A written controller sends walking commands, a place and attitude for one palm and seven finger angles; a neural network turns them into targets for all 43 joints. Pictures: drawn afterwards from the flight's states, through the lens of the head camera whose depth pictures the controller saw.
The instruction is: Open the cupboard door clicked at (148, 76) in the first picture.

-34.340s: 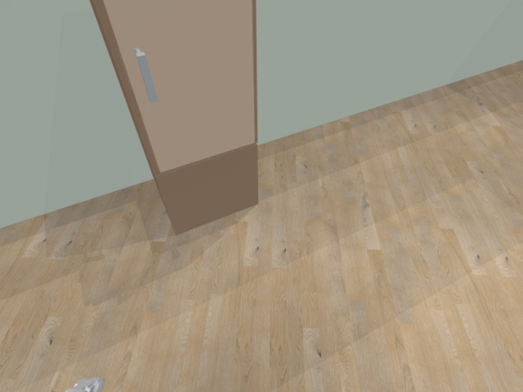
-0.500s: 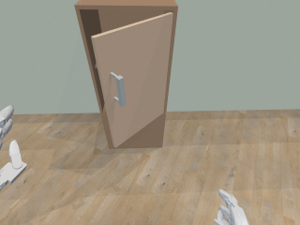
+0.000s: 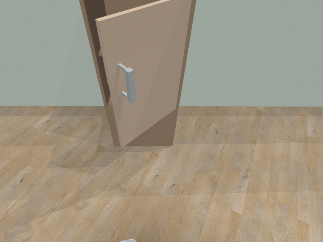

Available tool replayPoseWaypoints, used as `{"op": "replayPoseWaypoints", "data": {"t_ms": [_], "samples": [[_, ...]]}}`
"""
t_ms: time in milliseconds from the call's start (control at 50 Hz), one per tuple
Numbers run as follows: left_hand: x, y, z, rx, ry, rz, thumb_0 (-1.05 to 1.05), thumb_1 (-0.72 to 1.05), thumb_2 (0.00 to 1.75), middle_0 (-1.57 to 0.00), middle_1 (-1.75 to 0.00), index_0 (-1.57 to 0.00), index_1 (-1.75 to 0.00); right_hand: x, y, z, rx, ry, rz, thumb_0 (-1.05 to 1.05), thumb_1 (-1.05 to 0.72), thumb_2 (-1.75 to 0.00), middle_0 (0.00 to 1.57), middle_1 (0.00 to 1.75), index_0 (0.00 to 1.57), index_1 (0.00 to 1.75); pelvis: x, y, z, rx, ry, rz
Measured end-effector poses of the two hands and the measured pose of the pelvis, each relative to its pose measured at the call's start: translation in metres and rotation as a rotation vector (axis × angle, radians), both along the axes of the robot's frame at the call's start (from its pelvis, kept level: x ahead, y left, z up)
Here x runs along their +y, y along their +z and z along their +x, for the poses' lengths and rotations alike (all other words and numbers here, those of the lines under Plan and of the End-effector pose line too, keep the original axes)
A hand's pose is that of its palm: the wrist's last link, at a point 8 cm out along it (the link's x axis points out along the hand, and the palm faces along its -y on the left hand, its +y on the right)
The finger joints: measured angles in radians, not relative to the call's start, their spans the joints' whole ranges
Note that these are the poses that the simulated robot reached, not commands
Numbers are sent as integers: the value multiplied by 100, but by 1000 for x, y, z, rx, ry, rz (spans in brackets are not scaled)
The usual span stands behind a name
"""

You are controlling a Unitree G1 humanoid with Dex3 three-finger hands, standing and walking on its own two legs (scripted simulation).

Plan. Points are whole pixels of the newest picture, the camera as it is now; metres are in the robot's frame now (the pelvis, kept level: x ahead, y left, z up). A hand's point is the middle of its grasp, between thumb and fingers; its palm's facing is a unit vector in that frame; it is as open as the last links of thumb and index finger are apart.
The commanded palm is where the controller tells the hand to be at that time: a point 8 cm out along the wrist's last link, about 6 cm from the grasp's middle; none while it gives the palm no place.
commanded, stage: let the arm hang, fingers relaxed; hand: left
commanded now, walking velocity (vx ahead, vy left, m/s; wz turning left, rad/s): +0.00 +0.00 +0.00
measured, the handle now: (126, 83) +0.59 +0.14 +0.05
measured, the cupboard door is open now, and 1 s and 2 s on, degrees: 43 43 43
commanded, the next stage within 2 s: look to check the result in 0.78 s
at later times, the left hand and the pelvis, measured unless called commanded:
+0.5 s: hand out of the picture +0.01 +0.21 -0.15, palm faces +0.02 -0.94 -0.33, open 7.4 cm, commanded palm none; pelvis +0.02 -0.02 +0.01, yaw +0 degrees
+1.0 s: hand out of the picture +0.06 +0.18 -0.16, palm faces -0.01 -0.96 -0.27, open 7.4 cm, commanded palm none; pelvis +0.03 -0.03 +0.01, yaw -1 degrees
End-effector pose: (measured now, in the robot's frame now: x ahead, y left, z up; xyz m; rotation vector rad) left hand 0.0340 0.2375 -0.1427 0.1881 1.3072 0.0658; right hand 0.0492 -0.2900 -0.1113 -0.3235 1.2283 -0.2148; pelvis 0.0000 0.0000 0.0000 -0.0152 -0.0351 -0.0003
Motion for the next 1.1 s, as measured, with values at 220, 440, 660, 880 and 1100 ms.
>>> {"op": "replayPoseWaypoints", "data": {"t_ms": [220,440,660,880,1100], "samples": [[-2,12,-112,321,140,44,1,90,90,-20,-30,-20,-30,11,-13,-40,191,-56,49,1,-90,-90,20,30,20,30,-9,8,6,1,5,2],[19,26,-56,160,122,159,1,91,90,-20,-30,-20,-30,30,-31,4,75,-35,158,1,-90,-90,20,30,20,30,-17,8,12,-20,2,14],[-1,26,30,-42,64,127,0,90,90,-20,-30,-20,-30,10,-24,26,17,-43,127,1,-90,-90,20,30,20,30,-25,8,24,-23,-7,22],[-16,18,41,-16,51,92,0,90,90,-20,-30,-20,-30,-3,-21,9,75,-75,90,1,-90,-90,20,30,20,30,-29,8,32,-19,-18,27],[-14,16,8,92,72,102,0,90,90,-20,-30,-20,-30,12,-26,-2,127,-87,126,1,-90,-90,20,30,20,30,-29,9,35,-16,-25,27]]}}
